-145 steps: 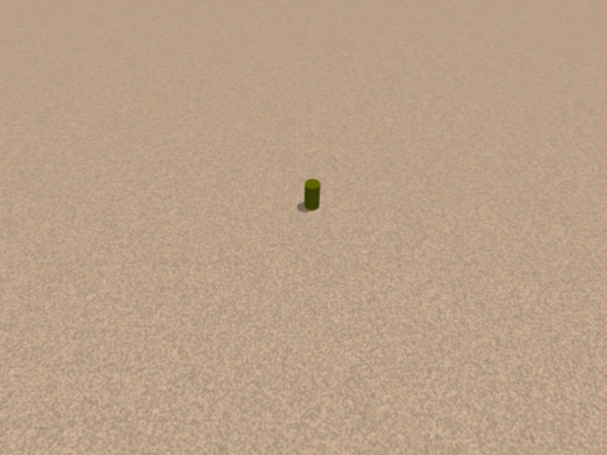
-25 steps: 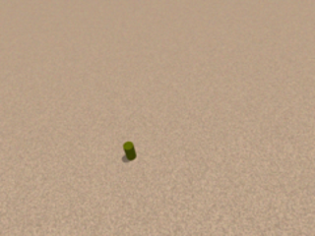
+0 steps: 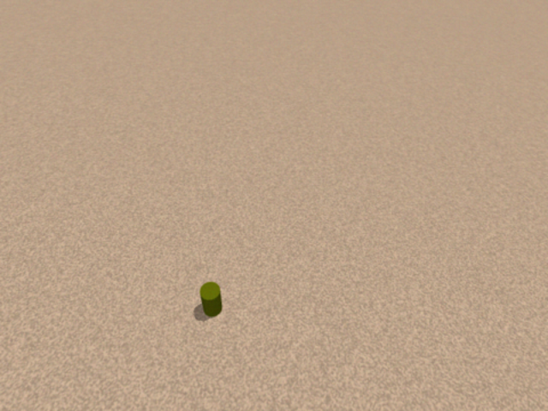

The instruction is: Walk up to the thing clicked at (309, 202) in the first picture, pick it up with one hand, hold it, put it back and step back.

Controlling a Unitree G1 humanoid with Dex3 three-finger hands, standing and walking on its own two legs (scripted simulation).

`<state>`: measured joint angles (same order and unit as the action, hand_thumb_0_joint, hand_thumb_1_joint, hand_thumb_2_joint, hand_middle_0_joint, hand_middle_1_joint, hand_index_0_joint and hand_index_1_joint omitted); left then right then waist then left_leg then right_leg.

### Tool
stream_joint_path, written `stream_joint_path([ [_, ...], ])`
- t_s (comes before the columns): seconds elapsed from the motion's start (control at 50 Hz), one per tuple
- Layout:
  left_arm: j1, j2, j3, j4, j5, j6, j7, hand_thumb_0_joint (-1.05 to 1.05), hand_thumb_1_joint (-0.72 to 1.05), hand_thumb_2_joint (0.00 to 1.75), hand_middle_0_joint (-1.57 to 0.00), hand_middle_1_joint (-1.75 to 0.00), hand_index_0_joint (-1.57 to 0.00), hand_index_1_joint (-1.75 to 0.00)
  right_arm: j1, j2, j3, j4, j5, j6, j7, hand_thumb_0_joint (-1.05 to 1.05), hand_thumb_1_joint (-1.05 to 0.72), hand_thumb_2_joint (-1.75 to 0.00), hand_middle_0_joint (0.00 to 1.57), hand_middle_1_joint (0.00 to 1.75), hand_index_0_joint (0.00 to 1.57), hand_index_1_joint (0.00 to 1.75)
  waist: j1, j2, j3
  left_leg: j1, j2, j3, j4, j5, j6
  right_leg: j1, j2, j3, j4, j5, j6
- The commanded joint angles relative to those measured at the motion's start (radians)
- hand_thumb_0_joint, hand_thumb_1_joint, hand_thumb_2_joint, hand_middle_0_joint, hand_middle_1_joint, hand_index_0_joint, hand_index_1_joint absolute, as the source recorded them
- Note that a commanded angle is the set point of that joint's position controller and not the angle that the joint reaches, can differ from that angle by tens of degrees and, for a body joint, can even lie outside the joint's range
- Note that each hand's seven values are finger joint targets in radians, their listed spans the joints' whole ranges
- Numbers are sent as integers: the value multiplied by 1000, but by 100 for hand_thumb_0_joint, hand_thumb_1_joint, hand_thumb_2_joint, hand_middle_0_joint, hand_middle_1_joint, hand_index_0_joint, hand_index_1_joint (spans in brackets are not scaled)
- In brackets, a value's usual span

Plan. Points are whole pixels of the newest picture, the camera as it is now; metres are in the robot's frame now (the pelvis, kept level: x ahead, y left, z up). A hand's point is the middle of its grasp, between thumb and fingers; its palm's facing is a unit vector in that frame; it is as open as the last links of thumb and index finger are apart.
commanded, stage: walk up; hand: left
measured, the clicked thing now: (211, 299) +0.63 +0.22 -0.69
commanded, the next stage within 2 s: none
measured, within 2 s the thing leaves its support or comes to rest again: neither
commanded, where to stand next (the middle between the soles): +0.29 +0.01 m, yaw -1 degrees
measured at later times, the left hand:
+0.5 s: hand (134, 353) +0.24 +0.24 -0.11, palm faces -0.01 -0.91 -0.42, open 7.4 cm
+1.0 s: hand (123, 360) +0.25 +0.28 -0.17, palm faces -0.01 -0.95 -0.30, open 7.4 cm
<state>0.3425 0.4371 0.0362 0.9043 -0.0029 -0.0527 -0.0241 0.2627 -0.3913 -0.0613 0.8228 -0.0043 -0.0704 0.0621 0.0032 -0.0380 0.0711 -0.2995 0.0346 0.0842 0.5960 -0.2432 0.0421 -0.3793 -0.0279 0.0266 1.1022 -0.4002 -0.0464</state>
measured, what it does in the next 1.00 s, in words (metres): walks ahead: right foot, then left foot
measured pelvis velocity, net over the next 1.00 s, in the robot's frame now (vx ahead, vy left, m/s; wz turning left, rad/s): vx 0.19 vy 0.03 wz -0.01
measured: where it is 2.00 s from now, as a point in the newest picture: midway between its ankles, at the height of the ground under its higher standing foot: outside the picture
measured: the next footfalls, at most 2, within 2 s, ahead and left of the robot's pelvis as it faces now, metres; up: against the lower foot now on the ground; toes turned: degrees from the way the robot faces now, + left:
right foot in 0.34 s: +0.25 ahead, -0.13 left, +0.00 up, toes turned -3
left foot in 0.74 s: +0.29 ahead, +0.14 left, +0.00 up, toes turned +2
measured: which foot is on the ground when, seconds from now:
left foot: down 0.00-0.36, up 0.38-0.72, down 0.74-1.00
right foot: up 0.00-0.32, down 0.34-1.00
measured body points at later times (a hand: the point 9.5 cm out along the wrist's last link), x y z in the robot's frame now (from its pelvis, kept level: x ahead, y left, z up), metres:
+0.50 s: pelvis +0.15 -0.02 +0.00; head +0.17 -0.05 +0.45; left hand +0.24 +0.29 -0.08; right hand +0.19 -0.33 -0.14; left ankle +0.13 +0.11 -0.67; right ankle +0.22 -0.12 -0.73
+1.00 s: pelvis +0.19 +0.03 +0.00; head +0.20 +0.05 +0.45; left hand +0.25 +0.33 -0.15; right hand +0.29 -0.28 -0.11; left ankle +0.25 +0.14 -0.73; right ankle +0.21 -0.12 -0.73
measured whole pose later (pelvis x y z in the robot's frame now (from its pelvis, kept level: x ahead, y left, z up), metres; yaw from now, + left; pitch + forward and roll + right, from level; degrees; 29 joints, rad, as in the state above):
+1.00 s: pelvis +0.19 +0.03 +0.00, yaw +0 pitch -3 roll -2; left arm 0.16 0.38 0.01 1.04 -0.01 0.00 -0.01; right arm 0.12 -0.35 0.00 1.00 -0.01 -0.01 0.01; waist 0.02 -0.03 0.09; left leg -0.34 0.04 0.02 0.62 -0.23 0.01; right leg -0.24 -0.03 -0.03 0.56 -0.27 0.02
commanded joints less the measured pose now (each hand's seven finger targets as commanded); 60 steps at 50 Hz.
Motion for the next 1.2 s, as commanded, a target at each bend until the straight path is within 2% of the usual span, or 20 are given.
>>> stream_joint_path([
  [0.0,94,189,61,-46,-8,-23,-3,0,90,90,-20,-30,-20,-30,52,-262,-70,-52,10,-31,-26,0,-90,-90,20,30,20,30,-3,183,12,94,203,-249,-344,89,117,-147,-57,30,-45,107,19],
  [0.06,41,166,57,-69,0,-20,-11,0,90,90,-20,-30,-20,-30,81,-259,-69,-64,5,-32,-29,0,-90,-90,20,30,20,30,-19,195,-4,168,205,-204,-347,150,160,-183,-68,1,-169,142,46],
  [0.16,-91,148,59,-113,12,-19,-20,0,90,90,-20,-30,-20,-30,125,-268,-73,-69,-2,-22,-31,0,-90,-90,20,30,20,30,-57,159,24,181,210,-178,-333,215,160,-181,-70,-49,-346,183,38],
  [0.24,-80,131,63,-108,9,-36,-19,0,90,90,-20,-30,-20,-30,76,-266,-69,-94,-4,-11,-27,0,-90,-90,20,30,20,30,-23,154,2,116,209,-151,-234,268,163,1,-41,-68,-498,242,19],
  [0.3,65,178,88,-55,14,-53,-1,0,90,90,-20,-30,-20,-30,90,-210,-46,-109,5,-1,-27,0,-90,-90,20,30,20,30,50,1,-117,34,131,-95,39,236,98,326,13,-68,-618,259,-5],
  [0.32,132,227,107,-50,21,-59,10,0,90,90,-20,-30,-20,-30,129,-169,-29,-112,6,-3,-26,0,-90,-90,20,30,20,30,79,-131,-171,-62,59,-42,253,119,67,437,-98,91,-695,134,-41],
  [0.34,135,299,120,-72,20,-62,24,0,90,90,-20,-30,-20,-30,174,-123,-12,-111,1,5,-26,0,-90,-90,20,30,20,30,65,-256,-187,-240,-53,-22,426,-267,12,511,-360,490,-774,120,-120],
  [0.38,46,298,108,-94,1,-49,26,0,90,90,-20,-30,-20,-30,148,-250,-48,-71,-10,33,-46,0,-90,-90,20,30,20,30,49,-113,-73,-299,-5,-118,536,-356,6,345,-426,590,-821,4,-257],
  [0.44,-17,230,86,-107,-6,-51,32,0,90,90,-20,-30,-20,-30,151,-226,-44,-25,3,41,-39,0,-90,-90,20,30,20,30,12,-58,-8,-248,37,-173,483,-195,-7,217,-275,288,-819,156,-150],
  [0.56,-109,182,59,-118,18,-36,34,0,90,90,-20,-30,-20,-30,134,-161,-30,25,-2,55,-40,0,-90,-90,20,30,20,30,-14,-130,-35,-68,25,-84,222,-76,-51,57,-171,38,-760,360,-136],
  [0.62,-127,194,57,-106,18,-14,32,0,90,90,-20,-30,-20,-30,62,-160,-31,43,-1,50,-49,0,-90,-90,20,30,20,30,10,-154,-58,20,17,-60,131,1,-63,12,-190,46,-690,355,-141],
  [0.7,-172,175,43,-95,4,23,29,0,90,90,-20,-30,-20,-30,53,-189,-38,76,-11,34,-66,0,-90,-90,20,30,20,30,-23,-85,-73,140,-11,-56,-35,72,-25,-64,-178,68,-560,266,-94],
  [0.72,-161,147,33,-87,-2,29,29,0,90,90,-20,-30,-20,-30,47,-219,-40,79,-19,29,-70,0,-90,-90,20,30,20,30,-22,2,-65,140,56,-148,-115,46,-8,-93,-147,50,-515,177,-57],
  [0.74,-126,94,20,-81,-14,34,28,0,90,90,-20,-30,-20,-30,3,-261,-39,66,-26,18,-73,0,-90,-90,20,30,20,30,14,171,-85,100,224,-403,-234,28,41,-79,-50,3,-409,61,-2],
  [0.76,-104,129,27,-39,-22,46,36,0,90,90,-20,-30,-20,-30,-72,-310,-40,54,-11,18,-70,0,-90,-90,20,30,20,30,27,249,-69,-28,301,-497,-280,-62,140,19,5,-28,-340,-92,12],
  [0.78,-87,159,35,0,-15,49,38,0,90,90,-20,-30,-20,-30,-140,-298,-39,54,-9,23,-67,0,-90,-90,20,30,20,30,39,236,-59,-111,300,-488,-281,-130,164,105,-23,-9,-316,-93,16],
  [0.84,-106,146,33,40,-10,37,27,0,90,90,-20,-30,-20,-30,-164,-237,-7,69,-10,27,-67,0,-90,-90,20,30,20,30,41,243,-75,-70,164,-285,-205,-27,65,151,-20,-22,-511,53,10],
  [0.9,-133,142,22,77,-5,31,32,0,90,90,-20,-30,-20,-30,-165,-199,6,99,2,28,-65,0,-90,-90,20,30,20,30,26,231,-139,-6,149,-254,-174,88,28,210,-36,-1,-580,178,16],
  [1.0,-172,135,6,127,-5,33,19,0,90,90,-20,-30,-20,-30,-237,-216,9,128,-3,38,-64,0,-90,-90,20,30,20,30,22,176,-71,-20,149,-275,-297,-257,16,167,-40,-1,-636,71,23],
  [1.18,-253,139,0,180,4,9,20,0,90,90,-20,-30,-20,-30,-257,-182,18,205,10,37,-56,0,-90,-90,20,30,20,30,-10,27,-73,142,96,-187,-243,4,-15,125,-106,64,-801,171,18],
])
